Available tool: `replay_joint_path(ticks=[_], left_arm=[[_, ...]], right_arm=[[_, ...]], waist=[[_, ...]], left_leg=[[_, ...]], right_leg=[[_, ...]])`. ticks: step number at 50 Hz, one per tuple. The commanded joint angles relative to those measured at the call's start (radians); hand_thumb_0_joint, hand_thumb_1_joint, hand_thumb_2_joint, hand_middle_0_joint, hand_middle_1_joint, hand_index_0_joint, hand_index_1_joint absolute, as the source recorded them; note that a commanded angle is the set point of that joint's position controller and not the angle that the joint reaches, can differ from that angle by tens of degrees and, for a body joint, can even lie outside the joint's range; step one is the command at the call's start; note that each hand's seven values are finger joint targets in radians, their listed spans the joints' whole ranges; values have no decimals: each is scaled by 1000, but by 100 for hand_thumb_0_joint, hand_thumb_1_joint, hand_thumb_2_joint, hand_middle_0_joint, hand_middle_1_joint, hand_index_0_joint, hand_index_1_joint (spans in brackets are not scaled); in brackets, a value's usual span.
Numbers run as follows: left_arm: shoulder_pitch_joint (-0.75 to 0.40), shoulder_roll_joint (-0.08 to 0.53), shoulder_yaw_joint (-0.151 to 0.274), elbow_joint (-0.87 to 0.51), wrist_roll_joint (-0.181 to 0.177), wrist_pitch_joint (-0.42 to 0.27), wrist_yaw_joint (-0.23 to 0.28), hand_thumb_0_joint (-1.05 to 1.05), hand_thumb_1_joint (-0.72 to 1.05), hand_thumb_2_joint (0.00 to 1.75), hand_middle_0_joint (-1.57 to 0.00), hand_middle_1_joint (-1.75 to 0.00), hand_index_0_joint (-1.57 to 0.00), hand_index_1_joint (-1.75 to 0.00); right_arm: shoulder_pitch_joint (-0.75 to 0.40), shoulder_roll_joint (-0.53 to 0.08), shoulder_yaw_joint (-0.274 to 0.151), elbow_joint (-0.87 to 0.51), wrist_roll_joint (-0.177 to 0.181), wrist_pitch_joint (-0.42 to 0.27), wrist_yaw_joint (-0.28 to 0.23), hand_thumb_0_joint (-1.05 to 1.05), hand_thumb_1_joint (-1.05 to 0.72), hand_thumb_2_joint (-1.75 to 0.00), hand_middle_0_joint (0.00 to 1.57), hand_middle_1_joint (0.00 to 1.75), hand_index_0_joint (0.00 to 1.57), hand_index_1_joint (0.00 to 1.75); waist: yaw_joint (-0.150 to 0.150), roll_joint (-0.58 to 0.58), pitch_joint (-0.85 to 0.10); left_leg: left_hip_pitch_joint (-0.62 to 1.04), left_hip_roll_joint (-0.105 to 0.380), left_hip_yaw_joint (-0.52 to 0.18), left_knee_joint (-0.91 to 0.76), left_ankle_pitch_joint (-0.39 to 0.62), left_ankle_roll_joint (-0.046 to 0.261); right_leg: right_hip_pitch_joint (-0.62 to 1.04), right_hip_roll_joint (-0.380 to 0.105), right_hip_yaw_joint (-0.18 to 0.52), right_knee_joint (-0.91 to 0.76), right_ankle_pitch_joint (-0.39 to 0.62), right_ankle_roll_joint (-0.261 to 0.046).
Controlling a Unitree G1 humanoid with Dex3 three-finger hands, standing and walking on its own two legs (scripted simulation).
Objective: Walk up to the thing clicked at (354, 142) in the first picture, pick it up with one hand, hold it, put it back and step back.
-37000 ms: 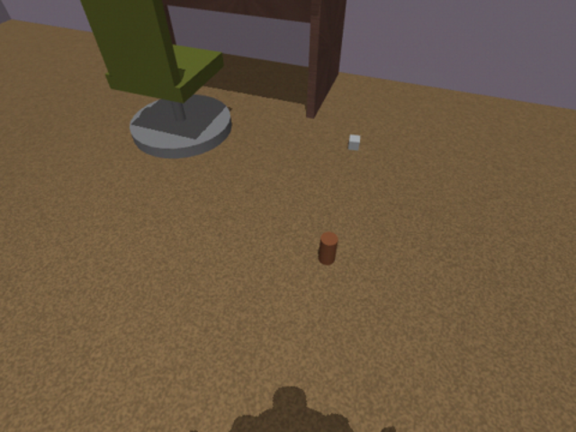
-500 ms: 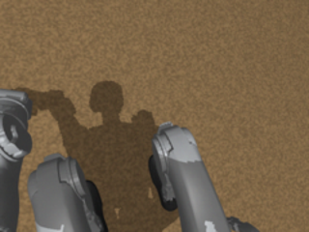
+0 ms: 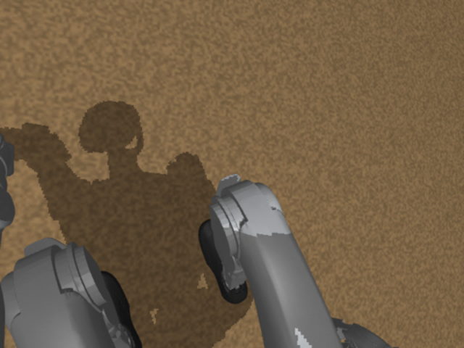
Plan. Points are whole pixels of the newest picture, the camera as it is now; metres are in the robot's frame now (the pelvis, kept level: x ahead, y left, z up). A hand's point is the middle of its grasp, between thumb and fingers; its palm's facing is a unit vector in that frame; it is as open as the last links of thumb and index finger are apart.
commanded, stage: rest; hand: left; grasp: from above
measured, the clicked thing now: out of the picture +0.47 +0.28 -0.24
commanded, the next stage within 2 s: open in 0.76 s
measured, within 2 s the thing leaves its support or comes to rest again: rests again in 0.74 s
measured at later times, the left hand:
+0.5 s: hand out of the picture +0.46 +0.27 -0.26, palm faces +0.00 -0.48 -0.88, open 9.2 cm
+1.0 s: hand out of the picture +0.45 +0.27 -0.28, palm faces +0.00 -0.51 -0.86, open 9.4 cm
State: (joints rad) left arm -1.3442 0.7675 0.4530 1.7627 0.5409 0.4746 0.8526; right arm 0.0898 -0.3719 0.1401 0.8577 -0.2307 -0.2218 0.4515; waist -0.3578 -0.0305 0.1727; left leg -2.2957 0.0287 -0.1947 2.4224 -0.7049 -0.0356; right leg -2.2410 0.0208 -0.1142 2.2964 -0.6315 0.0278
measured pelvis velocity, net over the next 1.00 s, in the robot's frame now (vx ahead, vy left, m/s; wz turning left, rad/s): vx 0.00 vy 0.01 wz -0.05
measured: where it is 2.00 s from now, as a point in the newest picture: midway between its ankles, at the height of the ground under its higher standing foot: (177, 302)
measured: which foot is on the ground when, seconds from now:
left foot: down 0.00-1.00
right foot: down 0.00-1.00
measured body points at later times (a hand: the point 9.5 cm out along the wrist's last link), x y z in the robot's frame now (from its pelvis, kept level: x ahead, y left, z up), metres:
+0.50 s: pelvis +0.00 +0.01 -0.01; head +0.31 +0.07 +0.30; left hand +0.46 +0.29 -0.20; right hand -0.01 -0.26 -0.08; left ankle +0.07 +0.14 -0.30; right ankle +0.11 -0.12 -0.30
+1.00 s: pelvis +0.00 +0.01 -0.02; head +0.32 +0.08 +0.29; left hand +0.45 +0.30 -0.23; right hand +0.00 -0.25 -0.07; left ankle +0.07 +0.14 -0.30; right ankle +0.11 -0.12 -0.30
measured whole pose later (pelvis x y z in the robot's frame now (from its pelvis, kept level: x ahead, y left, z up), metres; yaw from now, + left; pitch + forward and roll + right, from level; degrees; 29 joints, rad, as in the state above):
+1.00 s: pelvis +0.00 +0.01 -0.02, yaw -3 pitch +28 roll -14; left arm -1.31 0.90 0.41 1.76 0.37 0.44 0.91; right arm 0.08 -0.44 0.31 0.67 -0.20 -0.20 0.53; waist -0.42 -0.11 0.29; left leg -2.31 0.00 -0.27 2.53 -0.74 -0.03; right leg -2.20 0.02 -0.17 2.35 -0.66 0.05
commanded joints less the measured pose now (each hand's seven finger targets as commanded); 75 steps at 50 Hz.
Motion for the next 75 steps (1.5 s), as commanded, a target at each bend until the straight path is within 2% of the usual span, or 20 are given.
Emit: replay_joint_path(ticks=[1, 6, 10, 13, 17, 20, 25, 26, 29, 31, 35, 43, 47, 51, 58, 62, 65, 66, 71, 75], left_arm=[[-284, 180, -34, -80, 7, -6, 60, 0, 65, 68, -109, -47, -106, -51], [-286, 212, -5, -69, -45, -20, 92, 0, 60, 68, -107, -44, -103, -49], [-285, 214, -24, -91, -101, -27, 95, 0, 56, 63, -102, -46, -99, -49], [-288, 268, -27, -92, -78, -29, 89, 0, 56, 61, -101, -45, -99, -48], [-271, 290, -32, -89, -63, -32, 93, 0, 61, 63, -104, -46, -102, -50], [-257, 251, -51, -80, -95, -29, 99, 0, 59, 67, -102, -53, -100, -56], [-245, 261, -26, -60, -137, -33, 105, 0, 53, 63, -96, -49, -94, -51], [-247, 258, -40, -64, -144, -32, 100, 0, 54, 63, -98, -48, -95, -51], [-258, 284, -40, -74, -133, -39, 94, 0, 57, 69, -101, -50, -98, -54], [-252, 260, -66, -82, -148, -36, 85, 0, 57, 69, -100, -53, -97, -56], [-238, 299, -62, -85, -122, -43, 90, 0, 55, 64, -97, -52, -95, -54], [-226, 302, -67, -80, -136, -48, 87, 0, 48, 64, -92, -50, -90, -54], [-219, 278, -83, -100, -154, -52, 84, 0, 16, 60, -60, -51, -58, -54], [-216, 297, -81, -114, -156, -55, 82, 0, -6, 64, -50, -55, -47, -59], [-173, 312, -68, -72, -132, -49, 75, 0, -12, 72, -46, -62, -43, -66], [-180, 261, -88, -79, -177, -45, 68, 0, -16, 74, -41, -68, -38, -71], [-194, 283, -90, -85, -163, -46, 65, 0, -18, 74, -40, -68, -37, -72], [-190, 275, -90, -87, -182, -49, 60, 0, -21, 76, -37, -71, -34, -74], [-206, 307, -79, -114, -169, -57, 76, 0, -26, 79, -32, -75, -29, -78], [-201, 334, -76, -106, -136, -56, 78, 0, -29, 80, -27, -80, -26, -82]], right_arm=[[264, -290, -46, 24, -10, 4, 20, 0, -92, -91, 20, 30, 20, 30], [274, -317, -30, 11, -7, 4, 35, 0, -91, -91, 20, 30, 20, 30], [243, -334, -6, -16, -14, 3, 46, 0, -92, -91, 20, 30, 20, 30], [250, -341, 14, -7, 2, 9, 49, 0, -92, -91, 20, 30, 20, 30], [245, -350, 28, -30, 2, 15, 59, 0, -92, -91, 20, 30, 20, 30], [220, -369, 33, -63, -2, 12, 66, 0, -92, -91, 20, 30, 20, 30], [247, -373, 47, -85, 16, 16, 75, 0, -91, -91, 20, 30, 20, 30], [235, -374, 51, -83, 15, 15, 75, 0, -92, -91, 20, 30, 20, 30], [241, -378, 59, -83, 20, 18, 74, 0, -92, -91, 20, 30, 20, 30], [228, -382, 69, -99, 15, 15, 74, 0, -92, -91, 20, 30, 20, 30], [240, -383, 78, -108, 21, 23, 79, 0, -92, -91, 20, 30, 20, 30], [227, -401, 82, -126, 31, 27, 80, 0, -92, -91, 20, 30, 20, 30], [220, -398, 93, -154, 28, 27, 81, 0, -90, -90, 20, 30, 20, 30], [213, -402, 93, -148, 30, 29, 83, 0, -90, -90, 20, 30, 20, 30], [245, -405, 88, -129, 42, 30, 81, 0, -90, -91, 20, 30, 20, 30], [231, -409, 89, -151, 36, 21, 83, 0, -90, -91, 20, 30, 20, 30], [231, -407, 90, -136, 41, 17, 79, 0, -91, -91, 20, 30, 20, 30], [225, -405, 91, -137, 42, 17, 78, 0, -90, -91, 20, 30, 20, 30], [222, -404, 101, -153, 36, 23, 76, 0, -90, -91, 20, 30, 20, 30], [212, -393, 100, -126, 37, 24, 73, 0, -90, -91, 20, 30, 20, 30]], waist=[[-73, 363, -748], [-92, 340, -729], [-117, 349, -688], [-111, 372, -706], [-112, 402, -697], [-142, 397, -662], [-147, 364, -655], [-151, 360, -642], [-147, 365, -649], [-156, 371, -639], [-156, 404, -636], [-157, 406, -610], [-166, 409, -616], [-163, 416, -607], [-156, 395, -603], [-164, 365, -611], [-168, 362, -607], [-168, 365, -607], [-165, 415, -601], [-157, 413, -579]], left_leg=[[466, 14, 80, -225, 206, 21], [443, 16, 67, -215, 196, 30], [439, 6, 70, -187, 197, 38], [423, 6, 79, -178, 197, 39], [450, 9, 55, -189, 205, 32], [477, 6, 39, -170, 203, 33], [439, 7, 27, -161, 177, 42], [408, 5, 35, -149, 167, 46], [392, 5, 42, -151, 186, 43], [430, 1, 42, -137, 208, 39], [448, 4, 24, -144, 205, 40], [424, 6, 19, -147, 170, 42], [461, 1, 19, -127, 208, 40], [471, 1, 14, -137, 198, 40], [412, 3, 22, -135, 187, 46], [425, -2, 18, -124, 212, 45], [402, -1, 21, -129, 175, 48], [426, -2, 17, -131, 180, 45], [475, 3, 1, -141, 189, 41], [421, 6, 20, -142, 145, 49]], right_leg=[[472, 20, -113, -194, 268, -23], [509, 28, -113, -200, 269, -16], [523, 21, -122, -177, 280, -9], [522, 27, -118, -192, 292, -11], [509, 24, -130, -174, 294, -21], [498, 18, -147, -149, 298, -18], [492, 21, -147, -153, 279, -22], [489, 18, -144, -158, 275, -18], [506, 25, -141, -169, 294, -16], [504, 24, -153, -152, 307, -14], [487, 22, -154, -143, 306, -25], [470, 28, -165, -145, 281, -27], [478, 24, -167, -129, 307, -24], [468, 22, -177, -123, 298, -27], [481, 34, -161, -155, 299, -23], [494, 33, -171, -138, 311, -17], [483, 34, -167, -154, 287, -16], [480, 31, -173, -143, 287, -16], [471, 23, -173, -121, 284, -29], [464, 28, -165, -150, 265, -30]])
